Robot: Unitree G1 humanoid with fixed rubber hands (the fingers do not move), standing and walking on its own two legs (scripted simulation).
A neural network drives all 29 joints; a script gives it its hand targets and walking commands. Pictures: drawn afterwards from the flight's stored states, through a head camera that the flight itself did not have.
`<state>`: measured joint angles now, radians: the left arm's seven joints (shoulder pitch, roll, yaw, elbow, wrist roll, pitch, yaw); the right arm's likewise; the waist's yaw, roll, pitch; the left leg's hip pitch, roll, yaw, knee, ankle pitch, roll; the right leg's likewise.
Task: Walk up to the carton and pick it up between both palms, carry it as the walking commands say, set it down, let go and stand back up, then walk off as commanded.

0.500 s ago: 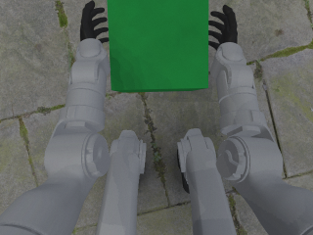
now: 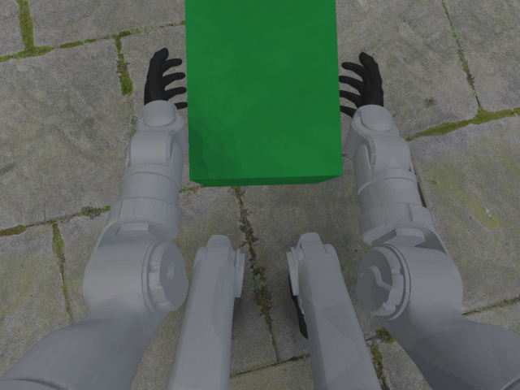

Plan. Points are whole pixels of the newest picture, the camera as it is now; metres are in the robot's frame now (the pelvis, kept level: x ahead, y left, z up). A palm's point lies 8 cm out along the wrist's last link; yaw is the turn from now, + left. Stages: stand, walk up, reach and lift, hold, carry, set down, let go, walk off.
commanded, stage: reach and lift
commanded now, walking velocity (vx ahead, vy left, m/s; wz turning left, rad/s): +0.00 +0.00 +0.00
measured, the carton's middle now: (261, 103) +0.54 +0.00 -0.15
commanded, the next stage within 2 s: none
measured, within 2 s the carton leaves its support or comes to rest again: neither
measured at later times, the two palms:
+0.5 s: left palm (143, 96) +0.47 +0.15 +0.01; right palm (390, 101) +0.47 -0.14 +0.02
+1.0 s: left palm (117, 84) +0.45 +0.15 +0.08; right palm (425, 89) +0.45 -0.14 +0.09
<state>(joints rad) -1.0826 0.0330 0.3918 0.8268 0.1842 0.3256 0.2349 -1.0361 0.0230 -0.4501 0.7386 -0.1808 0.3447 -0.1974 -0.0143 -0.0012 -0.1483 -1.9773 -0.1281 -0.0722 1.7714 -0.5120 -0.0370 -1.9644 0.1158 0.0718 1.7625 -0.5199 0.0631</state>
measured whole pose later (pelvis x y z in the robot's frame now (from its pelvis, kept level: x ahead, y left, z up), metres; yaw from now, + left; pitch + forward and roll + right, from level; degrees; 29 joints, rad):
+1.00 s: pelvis +0.03 +0.00 +0.13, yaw +0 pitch +32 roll -1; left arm -0.78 -0.06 0.38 0.78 0.20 0.28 0.23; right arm -0.74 0.10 -0.42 0.71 -0.19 0.29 -0.18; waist -0.02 0.00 -0.21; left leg -1.44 -0.12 -0.11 1.35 -0.46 -0.02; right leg -1.43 0.11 0.11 1.33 -0.47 0.05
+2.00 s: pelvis +0.08 +0.00 +0.25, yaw +0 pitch +16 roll +0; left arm -0.44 -0.16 0.35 0.60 0.25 0.34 0.17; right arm -0.42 0.16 -0.37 0.56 -0.27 0.35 -0.06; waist -0.02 0.01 -0.14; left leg -0.68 -0.09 -0.13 0.69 -0.27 0.00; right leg -0.68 0.07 0.15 0.69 -0.28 0.03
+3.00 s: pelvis +0.09 +0.00 +0.28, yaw +0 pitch -8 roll +0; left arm -0.39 -0.16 0.31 0.45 0.32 0.73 0.05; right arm -0.36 0.15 -0.29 0.40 -0.33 0.75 -0.04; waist -0.02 0.00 -0.04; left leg -0.06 -0.06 -0.13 0.41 -0.21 0.01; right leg -0.06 0.05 0.13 0.40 -0.21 0.00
